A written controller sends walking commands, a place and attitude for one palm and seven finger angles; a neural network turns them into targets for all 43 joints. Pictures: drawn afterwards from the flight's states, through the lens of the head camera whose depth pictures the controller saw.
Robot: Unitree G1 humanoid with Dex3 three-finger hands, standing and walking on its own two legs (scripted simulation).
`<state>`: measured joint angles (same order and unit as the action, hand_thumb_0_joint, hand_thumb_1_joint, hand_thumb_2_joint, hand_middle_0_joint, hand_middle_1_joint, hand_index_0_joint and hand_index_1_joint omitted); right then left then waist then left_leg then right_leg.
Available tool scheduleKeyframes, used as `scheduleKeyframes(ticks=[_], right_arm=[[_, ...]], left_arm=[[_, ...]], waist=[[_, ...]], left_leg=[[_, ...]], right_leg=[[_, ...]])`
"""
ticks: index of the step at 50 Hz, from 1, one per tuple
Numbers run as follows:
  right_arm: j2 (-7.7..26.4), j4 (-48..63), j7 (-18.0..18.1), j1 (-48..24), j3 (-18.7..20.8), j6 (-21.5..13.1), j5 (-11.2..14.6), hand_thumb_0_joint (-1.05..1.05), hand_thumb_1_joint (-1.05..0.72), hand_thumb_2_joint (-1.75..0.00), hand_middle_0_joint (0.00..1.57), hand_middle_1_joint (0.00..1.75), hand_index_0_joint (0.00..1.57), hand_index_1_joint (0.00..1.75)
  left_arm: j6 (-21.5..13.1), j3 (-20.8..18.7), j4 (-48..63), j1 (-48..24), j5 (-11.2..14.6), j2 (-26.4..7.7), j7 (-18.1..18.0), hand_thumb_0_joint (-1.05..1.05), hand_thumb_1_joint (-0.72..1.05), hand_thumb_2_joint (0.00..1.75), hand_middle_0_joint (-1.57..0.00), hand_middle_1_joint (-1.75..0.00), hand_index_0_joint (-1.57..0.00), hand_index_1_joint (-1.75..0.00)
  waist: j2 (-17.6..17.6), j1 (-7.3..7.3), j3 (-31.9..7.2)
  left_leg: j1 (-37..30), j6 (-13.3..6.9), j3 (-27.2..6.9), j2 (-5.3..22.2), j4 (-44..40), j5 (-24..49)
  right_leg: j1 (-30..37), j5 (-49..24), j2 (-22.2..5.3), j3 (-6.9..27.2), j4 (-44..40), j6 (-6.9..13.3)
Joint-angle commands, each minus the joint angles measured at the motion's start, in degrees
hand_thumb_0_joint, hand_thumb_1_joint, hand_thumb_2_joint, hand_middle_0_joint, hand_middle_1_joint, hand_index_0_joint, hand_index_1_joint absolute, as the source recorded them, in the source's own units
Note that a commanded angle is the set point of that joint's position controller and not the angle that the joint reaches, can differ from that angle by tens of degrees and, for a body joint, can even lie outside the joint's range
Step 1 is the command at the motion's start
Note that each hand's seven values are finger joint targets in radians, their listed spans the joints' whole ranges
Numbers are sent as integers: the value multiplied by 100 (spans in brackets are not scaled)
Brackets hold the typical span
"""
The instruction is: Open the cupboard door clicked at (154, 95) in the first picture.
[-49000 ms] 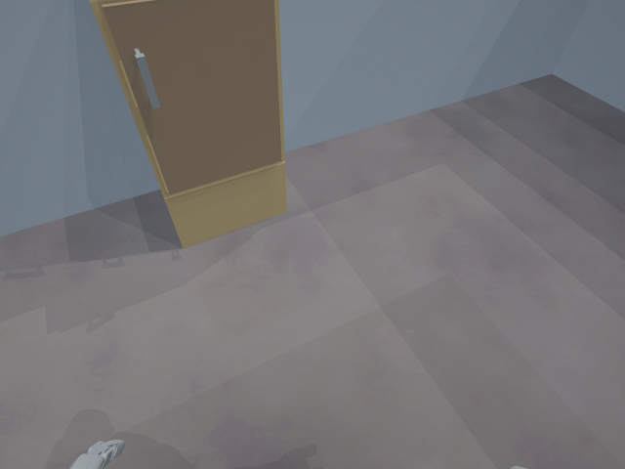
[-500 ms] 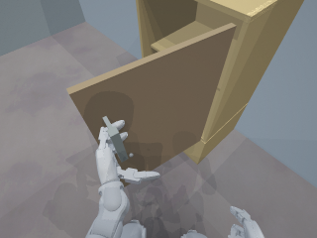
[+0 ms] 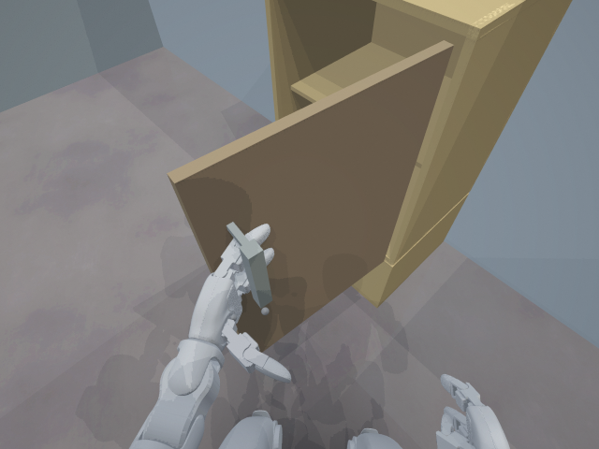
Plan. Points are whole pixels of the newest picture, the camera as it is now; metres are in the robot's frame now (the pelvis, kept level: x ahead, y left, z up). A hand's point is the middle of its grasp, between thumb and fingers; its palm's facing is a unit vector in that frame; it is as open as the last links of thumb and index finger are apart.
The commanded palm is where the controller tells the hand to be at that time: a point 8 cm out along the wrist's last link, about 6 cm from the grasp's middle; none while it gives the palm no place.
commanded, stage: slide the hand sideways off the handle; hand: left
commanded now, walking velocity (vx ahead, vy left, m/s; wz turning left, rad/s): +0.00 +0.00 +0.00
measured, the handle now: (249, 266) +0.35 +0.09 +0.04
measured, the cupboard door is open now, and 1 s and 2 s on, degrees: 84 83 83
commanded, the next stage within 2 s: draw the hand back to the body in 0.90 s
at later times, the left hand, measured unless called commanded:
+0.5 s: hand (222, 337) +0.25 +0.11 +0.04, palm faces -0.09 -1.00 -0.03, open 16.2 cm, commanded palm +0.23 +0.17 +0.04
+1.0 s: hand (180, 359) +0.22 +0.16 +0.04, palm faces -0.09 -1.00 -0.04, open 16.3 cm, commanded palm +0.20 +0.21 +0.05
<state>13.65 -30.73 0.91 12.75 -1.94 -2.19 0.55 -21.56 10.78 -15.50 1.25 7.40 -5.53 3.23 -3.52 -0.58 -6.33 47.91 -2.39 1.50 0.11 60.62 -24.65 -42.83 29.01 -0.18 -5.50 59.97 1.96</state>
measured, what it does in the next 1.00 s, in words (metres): stands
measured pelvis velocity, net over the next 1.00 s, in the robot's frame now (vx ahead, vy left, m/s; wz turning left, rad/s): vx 0.02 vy -0.01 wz -0.01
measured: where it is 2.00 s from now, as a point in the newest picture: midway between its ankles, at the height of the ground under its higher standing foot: outside the picture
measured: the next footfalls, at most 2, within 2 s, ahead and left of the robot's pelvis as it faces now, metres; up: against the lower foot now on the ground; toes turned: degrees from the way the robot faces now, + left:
none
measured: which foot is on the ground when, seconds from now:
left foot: down 0.00-1.00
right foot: down 0.00-1.00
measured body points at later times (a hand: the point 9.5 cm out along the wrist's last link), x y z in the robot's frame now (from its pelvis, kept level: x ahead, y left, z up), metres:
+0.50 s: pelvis +0.01 +0.00 -0.01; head +0.07 +0.00 +0.44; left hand +0.25 +0.16 +0.04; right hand +0.19 -0.22 -0.09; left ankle +0.05 +0.09 -0.67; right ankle +0.01 -0.10 -0.67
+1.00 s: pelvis +0.02 -0.01 -0.02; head +0.08 -0.01 +0.43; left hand +0.22 +0.21 +0.04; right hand +0.20 -0.24 -0.10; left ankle +0.05 +0.09 -0.67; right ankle +0.01 -0.10 -0.67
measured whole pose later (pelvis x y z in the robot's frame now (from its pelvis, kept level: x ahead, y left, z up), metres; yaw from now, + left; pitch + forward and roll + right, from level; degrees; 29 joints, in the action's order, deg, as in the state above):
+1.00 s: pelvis +0.02 -0.01 -0.02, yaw +0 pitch +15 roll -3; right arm 13.9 -26.9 2.8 13.6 -1.1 -5.4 1.0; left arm -20.8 -4.9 4.9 25.7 14.8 -13.4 15.4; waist -3.0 0.2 -8.8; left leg 53.5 -1.6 0.0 1.3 67.5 -29.0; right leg -47.3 32.8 1.1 -6.7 65.1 2.6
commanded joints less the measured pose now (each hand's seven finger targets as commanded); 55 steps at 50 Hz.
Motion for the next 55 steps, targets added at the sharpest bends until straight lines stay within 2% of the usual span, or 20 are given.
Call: scheduleKeyframes(ticks=[1, 5, 7, 10, 13, 14, 16, 19, 22, 25, 29, 36, 38, 41, 43, 46, 50, 52, 53, 55], right_arm=[[571, 958, -56, -382, 278, -325, -62, 0, -90, -90, 20, 30, 20, 30], [555, 1085, -179, -342, 320, -250, -97, 0, -90, -90, 20, 30, 20, 30], [547, 1178, -202, -382, 314, -210, -94, 0, -90, -90, 20, 30, 20, 30], [568, 1239, -168, -344, 315, -170, -87, 0, -90, -90, 20, 30, 20, 30], [561, 1304, -129, -333, 302, -164, -63, 0, -90, -90, 20, 30, 20, 30], [567, 1292, -107, -338, 299, -183, -48, 0, -90, -90, 20, 30, 20, 30], [558, 1283, -86, -326, 293, -220, -36, 0, -90, -90, 20, 30, 20, 30], [579, 1272, -46, -299, 312, -280, -28, 0, -90, -90, 20, 30, 20, 30], [560, 1300, -43, -257, 321, -348, -25, 0, -90, -90, 20, 30, 20, 30], [572, 1351, -34, -222, 321, -387, -20, 0, -90, -90, 20, 30, 20, 30], [614, 1351, 31, -226, 328, -431, -13, 0, -90, -90, 20, 30, 20, 30], [618, 1361, 142, -179, 351, -566, 9, 0, -90, -90, 20, 30, 20, 30], [613, 1331, 162, -170, 361, -578, 22, 0, -90, -90, 20, 30, 20, 30], [615, 1322, 185, -203, 370, -605, 34, 0, -90, -90, 20, 30, 20, 30], [631, 1290, 213, -211, 389, -580, 48, 0, -90, -90, 20, 30, 20, 30], [652, 1294, 227, -217, 369, -654, 40, 0, -90, -90, 20, 30, 20, 30], [647, 1286, 250, -207, 391, -729, 34, 0, -90, -90, 20, 30, 20, 30], [626, 1361, 251, -205, 406, -752, 61, 0, -90, -90, 20, 30, 20, 30], [631, 1381, 261, -191, 418, -753, 79, 0, -90, -90, 20, 30, 20, 30], [633, 1400, 281, -174, 404, -713, 107, 0, -90, -90, 20, 30, 20, 30]], left_arm=[[-386, -567, 1307, -973, -130, -131, -427, 0, -50, 30, -15, -30, -15, -30], [-492, -588, 1598, -449, -436, -235, -558, 0, -50, 30, -15, -30, -15, -30], [-475, -476, 1781, -321, -444, -174, -546, 0, -50, 30, -15, -30, -15, -30], [-408, -575, 2073, -160, -405, -319, -496, 0, -50, 30, -15, -30, -15, -30], [-357, -645, 2241, 322, -241, -313, -381, 0, -50, 30, -15, -30, -15, -30], [-363, -625, 2357, 225, -204, -326, -332, 0, -50, 30, -15, -30, -15, -30], [-364, -599, 2420, 418, -121, -279, -248, 0, -50, 30, -15, -30, -15, -30], [-428, -776, 2596, 692, -56, -474, -106, 0, -50, 30, -15, -30, -15, -30], [-493, -771, 2844, 1168, -35, -516, 63, 0, -50, 30, -15, -30, -15, -30], [-471, -779, 3001, 1547, 49, -561, 247, 0, -50, 30, -15, -30, -15, -30], [-431, -1021, 3031, 1484, 107, -832, 441, 0, -50, 30, -15, -30, -15, -30], [-424, -1542, 3373, 1878, 489, -1143, 778, 0, -50, 30, -15, -30, -15, -30], [-391, -1722, 3338, 2060, 577, -1248, 861, 0, -50, 30, -15, -30, -15, -30], [-318, -1717, 3245, 2191, 675, -1189, 1023, 0, -50, 30, -15, -30, -15, -30], [-256, -1967, 3113, 2378, 743, -1356, 1127, 0, -50, 30, -15, -30, -15, -30], [-272, -1778, 3272, 2120, 826, -1237, 1263, 0, -50, 30, -15, -30, -15, -30], [-365, -1916, 3451, 2298, 932, -1359, 1334, 0, -50, 30, -15, -30, -15, -30], [-378, -2052, 3910, 2362, 949, -1542, 1304, 0, -50, 30, -15, -30, -15, -30], [-357, -2165, 4087, 2388, 946, -1673, 1259, 0, -50, 30, -15, -30, -15, -30], [-213, -2281, 4159, 2487, 943, -1779, 1169, 0, -50, 30, -15, -30, -15, -30]], waist=[[585, 50, -1298], [267, 143, -1496], [177, 114, -1452], [254, 96, -1505], [424, 106, -1398], [490, 40, -1354], [474, 4, -1293], [496, 14, -1351], [234, 54, -1450], [287, 15, -1379], [343, -49, -1181], [194, 69, -1600], [172, 87, -1553], [239, 24, -1424], [320, 54, -1388], [292, -53, -1343], [181, 27, -1463], [-111, 129, -1690], [-104, 150, -1769], [-126, 154, -1639]], left_leg=[[-1085, 104, -459, -75, -899, 173], [-1167, 130, -483, -38, -856, 332], [-1199, 132, -458, -28, -854, 307], [-1223, 127, -486, -4, -842, 450], [-1161, 121, -444, -5, -850, 456], [-1148, 120, -464, 0, -831, 447], [-1095, 106, -465, -1, -791, 487], [-1058, 109, -462, -6, -712, 551], [-1141, 137, -468, -7, -665, 828], [-1028, 113, -458, -15, -591, 857], [-730, 101, -442, -35, -460, 559], [-714, 105, -388, -60, -274, 893], [-670, 116, -378, -61, -253, 942], [-509, 107, -361, -62, -159, 944], [-405, 117, -352, -59, -130, 907], [-399, 103, -391, -53, -68, 916], [-445, 108, -423, -46, -51, 1043], [-765, 113, -396, -56, -204, 1130], [-931, 114, -415, -44, -306, 1181], [-1032, 103, -426, -50, -463, 1178]], right_leg=[[51, -415, 70, 338, -947, 17], [9, -593, 95, 316, -732, 80], [-24, -601, 105, 316, -737, 68], [83, -752, 134, 318, -726, 75], [189, -809, 158, 312, -792, 39], [168, -816, 159, 311, -794, 32], [152, -866, 168, 311, -791, 21], [149, -945, 176, 327, -748, 17], [150, -1181, 169, 297, -609, 36], [145, -1243, 184, 311, -602, 29], [-14, -975, 173, 382, -631, 0], [255, -1313, 180, 460, -556, -2], [297, -1388, 180, 478, -562, -9], [303, -1460, 159, 558, -602, -53], [344, -1466, 145, 621, -644, -79], [240, -1471, 134, 612, -610, -93], [244, -1536, 157, 578, -523, -56], [355, -1519, 171, 541, -562, -35], [398, -1512, 197, 480, -580, -24], [516, -1436, 236, 437, -711, -5]])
